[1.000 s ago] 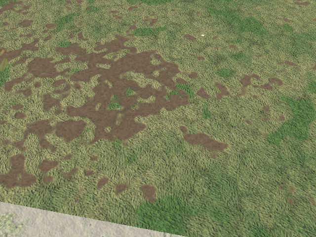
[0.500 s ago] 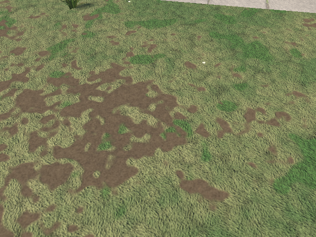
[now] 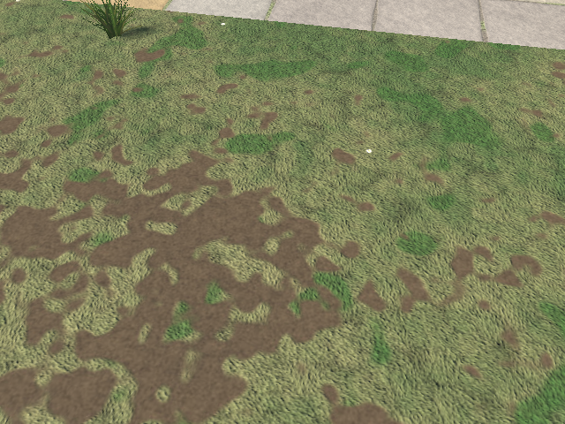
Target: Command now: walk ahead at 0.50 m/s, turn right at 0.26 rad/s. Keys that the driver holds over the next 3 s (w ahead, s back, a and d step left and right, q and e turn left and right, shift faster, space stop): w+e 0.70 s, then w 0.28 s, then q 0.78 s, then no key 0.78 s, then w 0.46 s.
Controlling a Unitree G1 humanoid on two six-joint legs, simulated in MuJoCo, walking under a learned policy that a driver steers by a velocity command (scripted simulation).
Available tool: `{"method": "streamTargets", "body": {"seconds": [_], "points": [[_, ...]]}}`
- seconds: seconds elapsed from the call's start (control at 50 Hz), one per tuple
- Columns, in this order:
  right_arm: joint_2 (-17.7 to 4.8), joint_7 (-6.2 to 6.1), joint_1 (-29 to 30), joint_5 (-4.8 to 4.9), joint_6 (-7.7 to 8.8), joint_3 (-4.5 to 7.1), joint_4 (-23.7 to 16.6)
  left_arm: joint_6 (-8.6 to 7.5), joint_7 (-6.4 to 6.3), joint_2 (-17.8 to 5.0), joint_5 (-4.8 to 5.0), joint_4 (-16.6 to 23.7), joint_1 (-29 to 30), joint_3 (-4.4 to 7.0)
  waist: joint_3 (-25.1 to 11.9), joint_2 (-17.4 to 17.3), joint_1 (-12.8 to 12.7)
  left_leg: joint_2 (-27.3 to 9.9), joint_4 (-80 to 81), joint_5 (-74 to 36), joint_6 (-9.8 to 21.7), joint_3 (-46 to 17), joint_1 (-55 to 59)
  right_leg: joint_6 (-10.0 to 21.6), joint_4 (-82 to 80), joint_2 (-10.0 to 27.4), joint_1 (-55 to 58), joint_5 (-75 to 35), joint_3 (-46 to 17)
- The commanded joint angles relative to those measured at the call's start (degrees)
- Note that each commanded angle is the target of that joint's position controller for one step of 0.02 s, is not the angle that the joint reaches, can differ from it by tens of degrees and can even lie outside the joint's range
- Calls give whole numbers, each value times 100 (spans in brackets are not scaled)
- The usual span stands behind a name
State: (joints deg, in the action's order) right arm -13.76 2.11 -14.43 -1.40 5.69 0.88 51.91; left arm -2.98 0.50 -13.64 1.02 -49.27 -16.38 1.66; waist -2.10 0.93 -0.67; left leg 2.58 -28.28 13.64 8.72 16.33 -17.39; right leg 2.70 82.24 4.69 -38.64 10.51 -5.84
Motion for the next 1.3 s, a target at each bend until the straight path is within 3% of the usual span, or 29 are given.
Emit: {"method": "streamTargets", "body": {"seconds": [0.02,0.1,0.18,0.34,0.38,0.44,0.48,0.5,0.52,0.54,0.56,0.58,0.6,0.64,0.72,0.76,0.86,0.9,0.94,0.96,0.98,1.0,1.02,1.06,1.08,1.12,1.16,1.2,1.3], "points": [[-312,-63,261,-107,131,44,-250,173,-45,-38,77,172,-307,110,116,-135,-250,-1470,1741,-1081,-505,-1064,-248,-122,-47,328,-320,-707,-97],[-497,-252,-273,-136,66,78,-50,179,-42,-73,20,248,254,154,121,-493,-26,-1430,1795,-1442,-685,-696,347,-181,-885,274,-881,-1383,-101],[-652,-416,-682,-118,9,152,119,115,50,-93,41,340,820,164,300,-368,136,-1749,1861,-1862,-755,-650,1260,-152,-1471,276,-1592,-1533,-177],[-739,-514,-992,-6,-219,298,188,-7,240,151,59,601,1689,48,569,-323,329,-2069,1570,-3212,-630,-121,2647,29,-2675,234,-1843,-607,555],[-789,-532,-961,-10,-272,304,164,-37,273,194,84,688,1796,40,567,-432,241,-2146,1220,-4282,-672,43,2643,185,-3155,58,-1215,-207,976],[-1191,-550,-763,89,-326,395,43,-35,290,79,112,675,1434,121,310,-847,-112,-2158,153,-6673,-562,371,2352,464,-3777,-574,292,623,1689],[-1357,-505,-528,216,-389,455,23,0,182,-494,92,554,512,425,-134,-1127,-634,-2093,-1344,-6905,-434,329,2176,800,-4866,-861,1759,594,1633],[-1281,-452,-409,250,-369,458,29,29,73,-871,63,331,-376,648,-522,-889,-1075,-1843,-2789,-5418,-635,287,1361,1071,-5733,-819,3341,-137,1165],[-473,-378,-330,-43,-225,279,-138,106,-46,-1314,58,104,-558,723,-406,451,-665,-1208,-4649,684,-748,-69,-915,1232,-5102,177,4671,-1025,-378],[-197,-340,-163,105,127,208,-643,29,41,-1530,-162,378,-450,700,-965,736,-318,-87,-6334,2031,-937,-1223,-2828,2387,-5766,1209,5631,-885,-3775],[-554,-248,394,360,388,279,-844,-30,115,-1186,-182,326,-752,629,-1054,372,-663,-342,-6436,1572,-866,-2070,-3459,2447,-6414,1366,5699,-1162,-3712],[-465,-184,395,436,470,232,-955,-61,101,-792,-98,314,-548,544,-704,422,-398,-618,-5922,1125,-793,-2189,-3618,2211,-6358,1171,5294,-1031,-2830],[-580,-193,306,289,452,260,-883,-67,115,-530,18,421,-8,466,-371,28,-57,-837,-5448,788,-791,-2121,-3238,1852,-6427,845,4360,-1028,-2115],[-825,-230,42,127,259,402,-891,-72,73,-239,-21,653,569,344,-130,-71,395,-1070,-4766,389,-953,-2140,-2490,1586,-6564,476,3082,-1269,-1474],[-474,-283,667,-21,89,291,-1269,-97,-168,-829,-86,803,366,501,83,-12,336,-1055,-2826,-150,-1269,-1789,-1995,1434,-6637,93,1985,-2306,-793],[-171,-258,1064,2,83,176,-1328,-63,-238,-880,-70,766,46,544,-108,303,76,-806,-1734,-1012,-1231,-1623,-1511,1230,-6483,-146,1911,-2285,-377],[-370,-152,1883,176,136,224,-1471,-28,-169,-740,-19,642,-627,517,85,464,-447,-545,-464,-1343,-975,-1682,-1727,1096,-6221,334,3005,-1273,-995],[-523,-89,1798,153,216,284,-1500,-26,-171,-844,-46,682,-534,546,87,592,-309,-522,-240,-1012,-710,-1751,-1677,976,-5948,580,3418,-1503,-1273],[-733,-47,1019,92,275,413,-1244,-38,-150,-795,-39,794,-228,514,-256,675,147,-230,81,-985,-410,-1469,-515,786,-5235,321,3377,-2770,-1062],[-959,-50,173,9,307,516,-1038,-61,-118,-605,-57,881,-49,443,-779,493,543,-592,-70,-1239,-103,-1870,793,588,-4139,-26,2849,-2903,-793],[-1367,-82,-885,-40,286,638,-854,-117,-109,-242,-72,950,-469,335,-1678,-581,676,-1778,-14,-961,665,-3711,2848,213,-1986,-717,1222,-1302,-211],[-1317,-54,-1148,61,204,638,-624,-178,-99,-211,-7,937,-791,271,-1866,-2178,582,-2574,943,-427,1429,-5976,3600,-50,-528,-1207,-311,2128,-77],[-904,-68,-710,208,140,516,-744,-250,-62,-623,12,954,-521,351,-1058,-1547,582,-2444,1055,-15,1253,-5788,3124,-51,70,-799,-969,2112,-324],[-597,-95,119,114,7,399,-953,-243,-78,-632,-116,1179,329,338,-186,-475,331,-1926,1000,-1575,862,-4203,1442,-103,-331,-344,-697,1389,28],[-501,-102,324,99,0,355,-1007,-210,-127,-627,-210,1207,342,374,-161,-276,138,-1746,1045,-2422,728,-3842,886,-153,-761,-173,-275,1226,24],[-454,-123,507,61,-10,324,-990,-141,-189,-354,-185,1225,116,326,-199,-463,-148,-1385,1070,-3584,587,-3175,247,-296,-1761,-107,397,1197,173],[-821,-194,508,54,-62,455,-991,-116,-259,-192,-183,1275,224,260,-360,-662,-164,-1224,1005,-4458,587,-2772,-2,-432,-2735,-299,813,923,370],[-1051,-271,392,146,-177,562,-988,-73,-284,-209,-160,1267,386,248,-660,-731,-94,-1162,905,-4146,515,-2682,-16,-514,-3457,-459,1225,270,376],[-940,-359,229,287,-449,609,-1062,64,-274,-376,-116,1411,947,337,-595,-876,85,-1078,587,-1759,261,-3251,-54,-547,-4618,-671,1618,-150,246]]}}
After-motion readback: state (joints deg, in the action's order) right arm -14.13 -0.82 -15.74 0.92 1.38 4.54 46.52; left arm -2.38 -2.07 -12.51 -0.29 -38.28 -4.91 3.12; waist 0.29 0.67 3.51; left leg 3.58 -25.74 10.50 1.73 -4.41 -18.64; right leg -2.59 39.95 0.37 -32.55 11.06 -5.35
